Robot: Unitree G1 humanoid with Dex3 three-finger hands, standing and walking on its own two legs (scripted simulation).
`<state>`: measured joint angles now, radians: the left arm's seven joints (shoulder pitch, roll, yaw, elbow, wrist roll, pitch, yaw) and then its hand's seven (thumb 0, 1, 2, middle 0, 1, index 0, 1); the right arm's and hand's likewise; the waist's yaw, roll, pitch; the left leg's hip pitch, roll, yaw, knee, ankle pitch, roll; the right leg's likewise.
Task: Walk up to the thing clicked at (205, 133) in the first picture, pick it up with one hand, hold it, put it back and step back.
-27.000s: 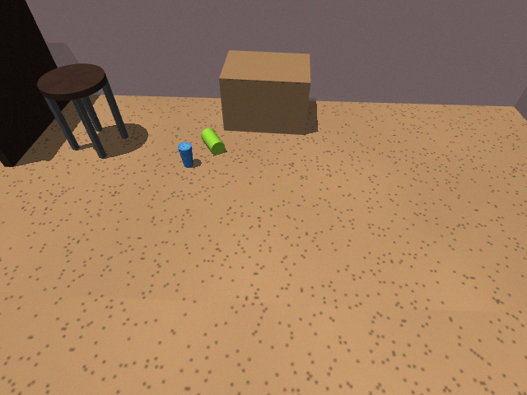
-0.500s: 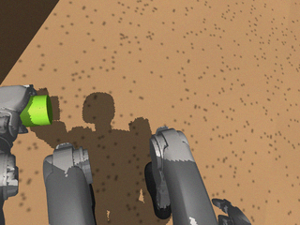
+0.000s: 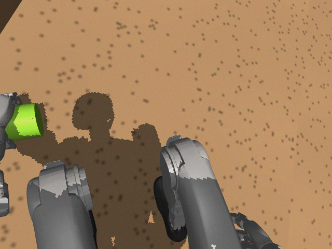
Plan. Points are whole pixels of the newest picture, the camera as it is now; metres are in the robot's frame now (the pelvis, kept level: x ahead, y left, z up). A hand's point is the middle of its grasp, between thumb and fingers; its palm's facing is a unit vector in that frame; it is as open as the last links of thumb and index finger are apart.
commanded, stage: rest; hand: left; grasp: from above
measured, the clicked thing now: (2, 124) +0.43 +0.30 -0.23
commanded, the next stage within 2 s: open in 0.70 s
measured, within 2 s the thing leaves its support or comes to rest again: rests again in 1.22 s
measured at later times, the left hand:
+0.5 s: hand (9, 126) +0.42 +0.29 -0.24, palm faces -0.45 -0.11 -0.88, open 11.1 cm
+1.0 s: hand (8, 127) +0.42 +0.29 -0.24, palm faces -0.46 -0.10 -0.88, open 11.2 cm
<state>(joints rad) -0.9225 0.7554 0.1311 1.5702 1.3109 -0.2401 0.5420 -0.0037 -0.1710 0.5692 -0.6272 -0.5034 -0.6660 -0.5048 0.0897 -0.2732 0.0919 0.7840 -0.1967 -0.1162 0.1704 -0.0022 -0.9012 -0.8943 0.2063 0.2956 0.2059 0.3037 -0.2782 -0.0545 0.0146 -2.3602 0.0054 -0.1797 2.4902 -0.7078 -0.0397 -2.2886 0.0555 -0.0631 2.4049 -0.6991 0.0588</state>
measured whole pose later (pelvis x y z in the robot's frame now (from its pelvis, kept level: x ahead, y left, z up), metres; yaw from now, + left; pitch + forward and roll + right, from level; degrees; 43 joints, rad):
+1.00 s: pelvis +0.00 +0.01 -0.01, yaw -4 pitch +28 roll -12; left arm -0.95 0.87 0.10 1.73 1.32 -0.28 0.67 -0.01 -0.16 0.58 -0.59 -0.55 -0.62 -0.56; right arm 0.08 -0.32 0.21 0.78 -0.26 -0.23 0.26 0.00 -0.90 -0.90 0.21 0.30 0.21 0.30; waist -0.33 -0.10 0.09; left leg -2.35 0.01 -0.25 2.56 -0.72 -0.03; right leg -2.25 0.08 -0.12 2.41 -0.68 0.07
